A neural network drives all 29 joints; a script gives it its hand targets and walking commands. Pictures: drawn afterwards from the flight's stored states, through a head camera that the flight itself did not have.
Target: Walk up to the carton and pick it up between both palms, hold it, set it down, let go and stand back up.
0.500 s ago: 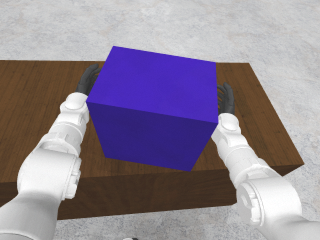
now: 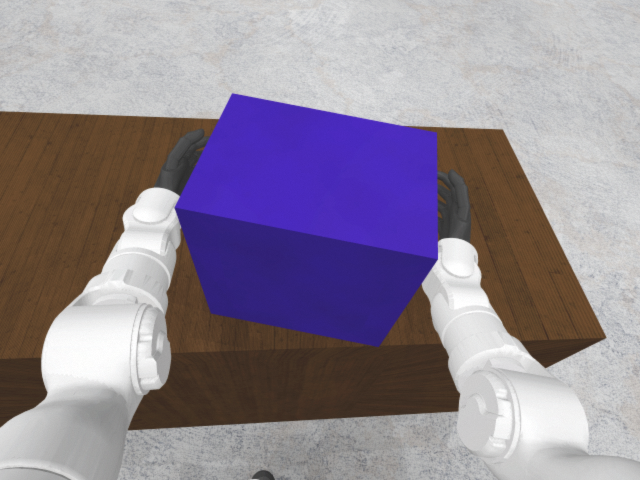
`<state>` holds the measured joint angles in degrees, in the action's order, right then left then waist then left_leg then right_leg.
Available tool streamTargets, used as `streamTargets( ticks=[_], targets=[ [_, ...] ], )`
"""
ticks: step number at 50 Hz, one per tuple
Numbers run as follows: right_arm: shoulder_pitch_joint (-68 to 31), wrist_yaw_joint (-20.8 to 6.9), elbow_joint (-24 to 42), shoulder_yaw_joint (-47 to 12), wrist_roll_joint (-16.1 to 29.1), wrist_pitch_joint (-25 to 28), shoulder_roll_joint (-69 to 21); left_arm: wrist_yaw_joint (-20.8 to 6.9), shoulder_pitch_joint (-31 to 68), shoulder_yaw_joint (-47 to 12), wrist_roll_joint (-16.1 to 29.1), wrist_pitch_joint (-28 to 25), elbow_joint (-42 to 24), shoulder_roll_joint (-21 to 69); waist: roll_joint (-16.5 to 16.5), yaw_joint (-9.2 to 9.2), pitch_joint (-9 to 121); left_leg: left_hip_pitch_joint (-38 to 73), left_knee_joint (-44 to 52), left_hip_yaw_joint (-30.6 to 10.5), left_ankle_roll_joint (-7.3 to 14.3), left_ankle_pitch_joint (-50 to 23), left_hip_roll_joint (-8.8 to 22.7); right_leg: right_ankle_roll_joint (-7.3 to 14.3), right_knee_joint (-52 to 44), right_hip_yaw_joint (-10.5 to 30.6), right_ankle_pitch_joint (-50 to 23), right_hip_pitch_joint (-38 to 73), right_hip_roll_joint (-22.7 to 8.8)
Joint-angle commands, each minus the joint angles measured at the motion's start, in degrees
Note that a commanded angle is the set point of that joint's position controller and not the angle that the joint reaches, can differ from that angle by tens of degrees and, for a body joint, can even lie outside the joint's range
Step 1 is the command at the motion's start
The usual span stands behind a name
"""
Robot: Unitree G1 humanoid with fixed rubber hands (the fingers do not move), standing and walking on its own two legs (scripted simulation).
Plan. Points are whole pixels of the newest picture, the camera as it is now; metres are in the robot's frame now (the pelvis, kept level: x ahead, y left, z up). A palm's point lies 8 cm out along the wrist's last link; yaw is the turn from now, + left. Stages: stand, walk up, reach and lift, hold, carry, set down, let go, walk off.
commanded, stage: reach and lift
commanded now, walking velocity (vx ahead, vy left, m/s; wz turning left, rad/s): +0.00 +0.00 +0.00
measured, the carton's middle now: (312, 232) +0.44 +0.00 +0.01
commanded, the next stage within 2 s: none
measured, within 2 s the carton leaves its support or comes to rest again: leaves its support in 1.14 s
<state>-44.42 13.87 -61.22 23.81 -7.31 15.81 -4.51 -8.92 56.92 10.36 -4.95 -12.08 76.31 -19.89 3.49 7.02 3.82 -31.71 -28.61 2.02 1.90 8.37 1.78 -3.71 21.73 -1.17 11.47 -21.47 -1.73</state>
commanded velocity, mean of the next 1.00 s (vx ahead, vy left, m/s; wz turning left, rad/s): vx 0.00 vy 0.00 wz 0.00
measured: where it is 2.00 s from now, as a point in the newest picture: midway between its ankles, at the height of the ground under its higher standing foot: outside the picture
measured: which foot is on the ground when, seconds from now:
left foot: down 0.00-1.00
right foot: down 0.00-1.00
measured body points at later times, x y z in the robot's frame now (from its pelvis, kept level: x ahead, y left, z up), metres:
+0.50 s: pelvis +0.02 -0.01 +0.01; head +0.09 +0.04 +0.45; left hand +0.48 +0.18 +0.07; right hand +0.40 -0.18 +0.06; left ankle +0.05 +0.09 -0.74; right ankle -0.02 -0.17 -0.74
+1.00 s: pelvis +0.02 -0.02 +0.01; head +0.08 +0.04 +0.45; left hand +0.47 +0.18 +0.08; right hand +0.40 -0.18 +0.06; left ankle +0.05 +0.09 -0.74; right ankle -0.02 -0.17 -0.74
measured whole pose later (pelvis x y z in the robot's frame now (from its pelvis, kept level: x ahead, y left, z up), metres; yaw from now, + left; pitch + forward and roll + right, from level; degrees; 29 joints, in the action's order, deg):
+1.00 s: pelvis +0.02 -0.02 +0.01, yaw -1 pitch +5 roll -1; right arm -34.8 15.6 -52.1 21.8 -10.1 19.4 -6.2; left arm -13.1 50.2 19.8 -17.5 -3.4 58.2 -13.6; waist 6.3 1.7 -3.3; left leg -17.5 -18.6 3.5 0.5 5.8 1.8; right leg -2.8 12.1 -0.2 8.7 -8.2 -1.7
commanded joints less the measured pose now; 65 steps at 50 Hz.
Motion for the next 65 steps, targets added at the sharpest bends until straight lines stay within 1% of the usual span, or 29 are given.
streamTargets(
  ticks=[1,2,3,7,8,12,13,16,18,19,21,24,26,28,33,37,39,43,46,47,49,51,52,55,59,60,62,64,65],
  targets=[
    [-17.8,-5.3,1.8,-7.4,-10.5,3.0,-29.0,-6.5,24.7,-1.0,-8.5,-3.5,-4.9,28.7,-10.1,-0.03,24.0,29.9,2.6,1.5,-4.1,-12.4,-0.1,2.9,-4.1,-4.0,-11.3,1.9,1.4],
    [-17.6,-6.2,1.7,-7.5,-11.3,3.3,-29.6,-6.9,24.1,-0.5,-9.9,-3.4,-4.2,30.1,-11.3,-0.79,23.4,30.9,2.9,1.6,-4.6,-14.5,0.0,3.3,-4.3,-4.1,-12.1,2.6,1.6],
    [-17.3,-6.7,1.7,-7.9,-11.8,3.3,-30.1,-7.3,23.6,0.5,-10.8,-3.2,-3.4,30.5,-10.6,-1.19,22.0,31.2,3.2,1.8,-4.6,-15.2,0.0,3.2,-4.8,-3.9,-12.4,3.7,1.8],
    [-16.4,-7.7,2.5,-7.6,-13.1,4.1,-29.7,-7.5,23.7,1.6,-11.8,-2.8,-4.8,32.2,-10.0,-1.70,21.9,32.2,4.8,2.5,-5.1,-16.6,-0.1,2.8,-5.9,-4.0,-11.6,5.5,2.2],
    [-16.4,-7.8,2.5,-7.4,-13.5,4.2,-29.6,-7.4,24.2,1.7,-11.9,-2.7,-5.1,32.6,-9.9,-1.43,21.6,32.7,5.2,2.5,-5.3,-16.6,0.1,2.8,-6.1,-4.2,-11.1,5.5,2.4],
    [-13.6,-7.1,2.2,-8.3,-14.0,4.1,-29.7,-7.7,20.9,3.1,-13.4,-1.0,-5.9,32.7,-8.8,-1.40,18.9,33.8,5.8,3.3,-5.5,-18.4,-0.1,2.2,-7.1,-4.4,-13.0,7.5,2.7],
    [-13.3,-6.9,2.2,-8.4,-13.8,4.2,-29.7,-7.7,20.2,2.9,-13.7,-0.5,-6.6,33.3,-9.2,-1.33,18.4,34.1,5.9,3.3,-5.7,-19.0,-0.1,2.3,-7.3,-4.4,-13.4,7.7,2.7],
    [-12.0,-6.4,3.1,-9.7,-13.1,4.1,-29.9,-7.9,18.9,3.8,-14.6,1.1,-7.6,33.4,-8.1,-1.92,17.7,34.1,6.6,4.0,-5.1,-18.4,-0.3,1.8,-8.0,-4.5,-13.4,9.0,2.8],
    [-11.6,-5.8,3.0,-9.5,-13.0,3.8,-30.0,-7.9,19.3,4.1,-14.6,2.0,-8.7,32.6,-7.9,-1.35,16.9,34.0,6.6,4.2,-5.0,-19.3,-0.6,1.5,-8.2,-4.4,-14.7,9.7,2.7],
    [-11.8,-5.6,3.8,-10.0,-13.0,3.9,-29.9,-7.9,18.7,4.0,-14.8,2.3,-9.7,32.9,-7.6,-1.93,17.4,34.2,6.8,4.4,-5.0,-19.5,-0.7,1.4,-8.1,-4.5,-14.9,10.3,2.8],
    [-11.1,-5.2,3.8,-10.5,-12.8,4.4,-30.1,-7.9,18.4,3.8,-15.0,2.7,-11.8,33.4,-7.4,-1.85,18.0,35.1,6.9,4.2,-5.1,-20.7,-0.6,1.3,-8.2,-4.7,-15.2,10.6,3.1],
    [-10.5,-4.7,4.5,-11.6,-12.4,4.6,-30.2,-7.9,16.9,4.4,-15.7,3.9,-12.5,32.9,-7.1,-2.56,16.4,35.8,6.9,4.9,-4.9,-21.8,-0.7,1.1,-8.7,-4.4,-15.8,11.4,2.9],
    [-10.1,-4.2,4.8,-11.6,-12.6,4.5,-30.4,-8.2,17.3,4.7,-15.8,4.4,-13.3,32.6,-6.5,-2.22,16.2,34.3,7.4,5.2,-4.5,-20.7,-1.0,0.6,-8.5,-4.3,-17.2,12.8,2.6],
    [-10.6,-4.0,5.2,-12.3,-12.2,4.7,-29.9,-8.2,17.0,4.7,-16.2,4.9,-14.0,33.1,-6.5,-2.54,16.2,34.3,7.8,5.2,-4.4,-19.4,-1.0,0.8,-8.7,-4.5,-16.4,13.0,2.7],
    [-11.7,-3.5,7.1,-13.8,-11.7,5.6,-30.6,-7.5,17.9,4.4,-16.1,4.9,-15.4,33.0,-7.5,-3.93,19.1,34.4,7.4,5.7,-4.2,-20.4,-1.2,0.6,-8.7,-4.3,-17.1,12.8,2.4],
    [-14.0,-3.5,6.8,-13.9,-11.5,7.3,-29.6,-6.7,19.2,2.3,-15.5,4.3,-16.6,34.3,-8.6,-3.39,21.0,36.5,6.8,5.1,-5.1,-22.8,-0.4,1.1,-8.8,-4.9,-16.0,10.4,3.0],
    [-13.1,-3.1,6.0,-15.0,-10.9,7.1,-30.2,-6.6,18.6,2.8,-15.9,4.2,-16.9,33.9,-8.3,-3.87,20.2,36.8,6.5,5.3,-4.9,-23.8,-0.7,1.1,-8.9,-4.5,-17.0,11.5,2.8],
    [-13.4,-3.2,7.5,-17.5,-8.8,6.2,-30.4,-6.5,18.3,1.6,-14.6,5.0,-18.3,34.6,-7.9,-4.27,20.5,36.8,6.8,5.1,-4.7,-24.4,-0.8,0.8,-9.0,-3.9,-17.8,12.4,2.7],
    [-13.6,-3.6,9.1,-18.4,-7.8,5.1,-29.7,-6.3,18.2,0.2,-13.6,5.7,-20.1,35.3,-7.5,-3.83,22.0,37.8,7.1,4.8,-4.7,-23.8,-0.7,0.8,-9.2,-4.1,-16.6,11.9,3.0],
    [-14.0,-3.7,11.2,-19.6,-7.0,4.8,-29.8,-6.1,17.1,-0.4,-13.1,6.2,-20.9,35.9,-7.2,-4.33,22.5,38.6,6.8,4.8,-4.6,-24.9,-0.5,1.0,-9.1,-4.0,-16.9,12.3,3.2],
    [-14.5,-3.9,13.7,-21.5,-5.6,4.5,-29.2,-5.7,16.3,-2.6,-11.6,7.1,-22.6,36.9,-8.1,-4.11,24.9,40.5,5.9,4.4,-5.2,-28.6,-0.5,1.1,-9.0,-3.8,-18.3,12.2,3.4],
    [-16.2,-4.2,16.3,-23.6,-4.8,4.3,-29.3,-5.5,17.0,-3.4,-10.9,7.5,-24.0,37.5,-7.4,-4.75,26.4,41.1,5.7,4.4,-4.9,-29.0,-0.5,1.0,-9.2,-3.7,-17.7,11.6,3.4],
    [-17.1,-4.4,17.7,-24.3,-4.1,3.9,-29.0,-5.3,16.9,-4.3,-10.1,7.7,-25.1,37.7,-7.4,-4.87,27.1,41.1,5.8,4.0,-4.8,-28.4,-0.5,1.2,-9.2,-3.7,-16.8,11.4,3.5],
    [-17.3,-5.2,20.4,-27.1,-2.0,2.9,-28.4,-4.5,16.2,-7.7,-8.2,8.6,-29.8,39.7,-8.9,-4.69,29.4,44.9,4.9,3.1,-5.6,-33.4,0.4,1.6,-9.1,-3.7,-16.8,9.9,4.0],
    [-18.4,-5.7,26.8,-31.8,1.5,0.7,-28.5,-4.2,16.1,-12.3,-5.0,10.6,-37.5,41.8,-9.2,-4.16,31.3,47.0,4.3,2.7,-6.0,-36.4,0.0,1.9,-9.5,-3.0,-18.0,11.0,4.0],
    [-19.1,-5.9,27.8,-32.3,2.0,-0.1,-28.5,-4.2,17.1,-13.0,-4.2,10.9,-38.6,41.9,-8.7,-3.93,30.8,46.5,4.7,2.5,-6.0,-35.1,-0.1,1.7,-9.4,-2.9,-17.3,11.3,3.9],
    [-20.7,-6.4,31.9,-35.0,3.4,-1.3,-29.0,-4.3,16.4,-14.0,-3.0,11.6,-39.6,42.8,-7.3,-4.78,31.3,45.0,5.4,3.0,-5.0,-31.1,-0.9,1.8,-9.4,-2.3,-18.3,13.6,3.6],
    [-21.1,-6.6,33.5,-36.6,4.4,-3.4,-29.2,-5.0,15.2,-12.5,-3.5,12.9,-38.9,42.4,-5.3,-5.62,28.0,42.2,6.9,3.4,-3.5,-25.4,-1.6,1.4,-9.1,-1.5,-18.8,16.4,2.9],
    [-21.4,-6.7,32.9,-36.5,4.6,-4.8,-28.8,-5.6,15.1,-10.6,-4.2,13.7,-37.0,41.5,-3.6,-5.81,24.6,39.6,8.5,3.8,-2.4,-20.2,-2.0,1.1,-9.3,-1.1,-17.6,17.9,2.3]
  ],
)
